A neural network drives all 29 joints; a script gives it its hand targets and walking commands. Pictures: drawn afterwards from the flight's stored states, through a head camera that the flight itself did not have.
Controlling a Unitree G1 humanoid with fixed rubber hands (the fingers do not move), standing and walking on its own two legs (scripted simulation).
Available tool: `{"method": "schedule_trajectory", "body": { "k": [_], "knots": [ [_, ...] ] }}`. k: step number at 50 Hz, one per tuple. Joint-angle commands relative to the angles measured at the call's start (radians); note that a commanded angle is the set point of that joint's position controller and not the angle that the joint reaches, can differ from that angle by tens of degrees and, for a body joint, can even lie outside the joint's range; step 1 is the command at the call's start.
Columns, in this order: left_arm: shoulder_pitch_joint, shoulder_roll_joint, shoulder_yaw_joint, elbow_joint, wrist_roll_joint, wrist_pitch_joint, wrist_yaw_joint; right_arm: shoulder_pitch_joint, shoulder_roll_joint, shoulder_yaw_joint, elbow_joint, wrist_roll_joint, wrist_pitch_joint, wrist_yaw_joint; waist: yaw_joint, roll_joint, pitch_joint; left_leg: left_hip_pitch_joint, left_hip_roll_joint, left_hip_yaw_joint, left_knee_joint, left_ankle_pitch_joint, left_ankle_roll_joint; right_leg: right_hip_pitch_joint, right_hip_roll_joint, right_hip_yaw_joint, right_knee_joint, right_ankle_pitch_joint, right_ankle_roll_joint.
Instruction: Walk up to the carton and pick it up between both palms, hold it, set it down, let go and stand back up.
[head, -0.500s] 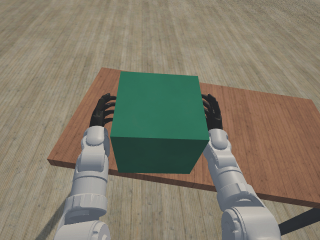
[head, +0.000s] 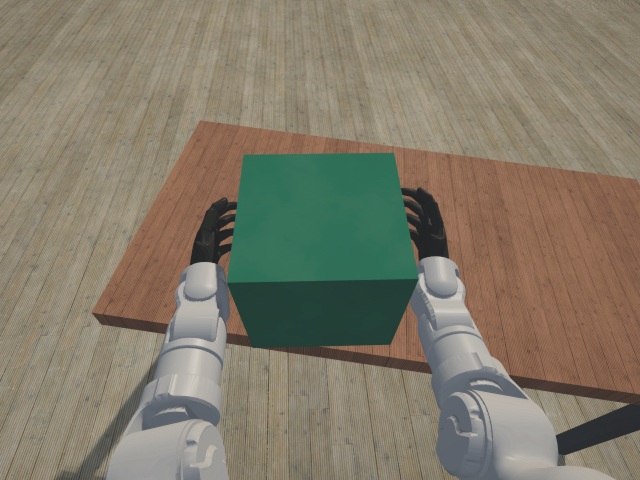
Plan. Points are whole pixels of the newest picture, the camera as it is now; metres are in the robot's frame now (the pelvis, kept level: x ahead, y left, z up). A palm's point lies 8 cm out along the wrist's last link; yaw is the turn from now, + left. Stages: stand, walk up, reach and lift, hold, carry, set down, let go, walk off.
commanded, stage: set down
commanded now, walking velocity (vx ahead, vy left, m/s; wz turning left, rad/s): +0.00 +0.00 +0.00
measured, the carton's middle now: (320, 254) +0.39 -0.01 +0.03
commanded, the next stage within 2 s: none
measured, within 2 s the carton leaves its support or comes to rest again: neither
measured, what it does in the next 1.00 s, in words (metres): stands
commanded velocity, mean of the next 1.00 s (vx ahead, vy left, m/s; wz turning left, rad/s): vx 0.00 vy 0.00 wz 0.00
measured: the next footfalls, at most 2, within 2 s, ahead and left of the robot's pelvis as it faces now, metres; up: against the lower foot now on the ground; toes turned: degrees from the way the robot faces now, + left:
none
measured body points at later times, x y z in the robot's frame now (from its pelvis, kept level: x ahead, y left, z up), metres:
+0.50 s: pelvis +0.01 +0.00 +0.00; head +0.07 +0.00 +0.44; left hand +0.40 +0.14 +0.01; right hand +0.41 -0.16 +0.03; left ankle +0.00 +0.13 -0.75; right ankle +0.00 -0.09 -0.75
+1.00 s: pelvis +0.01 +0.00 -0.01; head +0.12 -0.01 +0.43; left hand +0.40 +0.13 -0.03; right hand +0.42 -0.16 -0.01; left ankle +0.00 +0.13 -0.75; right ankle +0.00 -0.09 -0.75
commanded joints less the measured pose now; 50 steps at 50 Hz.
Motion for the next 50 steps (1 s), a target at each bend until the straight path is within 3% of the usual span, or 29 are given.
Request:
{"method": "schedule_trajectory", "body": {
  "k": [1, 26, 50],
  "knots": [
    [-0.726, -0.509, -0.347, -0.143, -0.010, -0.151, -0.067, -0.598, 0.548, 0.294, -0.111, -0.091, -0.106, 0.131, 0.000, 0.015, -0.601, 0.038, -0.006, 0.062, 0.000, 0.261, -0.004, 0.292, -0.032, -0.012, 0.074, 0.494, 0.068],
    [-0.740, -0.529, -0.316, 0.036, 0.004, -0.363, -0.025, -0.560, 0.580, 0.239, 0.050, -0.173, -0.192, 0.132, -0.007, 0.036, -0.742, -0.064, 0.006, 0.052, 0.065, 0.385, -0.034, 0.198, -0.023, -0.003, 0.127, 0.625, 0.052],
    [-0.768, -0.518, -0.221, 0.164, 0.049, -0.472, -0.004, -0.562, 0.580, 0.098, 0.167, -0.300, -0.250, 0.144, -0.019, 0.029, -0.863, -0.232, 0.008, 0.065, 0.101, 0.371, -0.035, 0.143, -0.031, -0.002, 0.197, 0.705, 0.056]
  ]
}}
